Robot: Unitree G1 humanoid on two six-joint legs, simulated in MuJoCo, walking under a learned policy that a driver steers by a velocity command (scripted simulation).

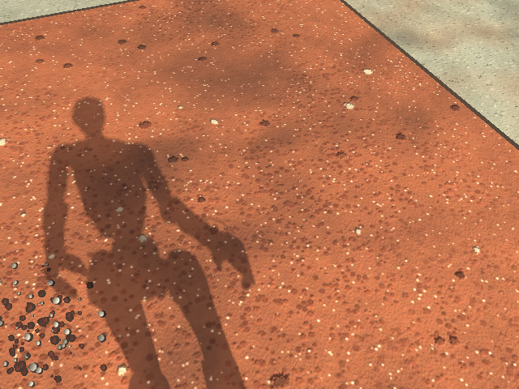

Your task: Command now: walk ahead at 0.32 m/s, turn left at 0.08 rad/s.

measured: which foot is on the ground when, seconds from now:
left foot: down 0.00-0.40, up 0.42-0.84, down 0.86-1.00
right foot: up 0.00-0.36, down 0.38-0.84, up 0.86-1.00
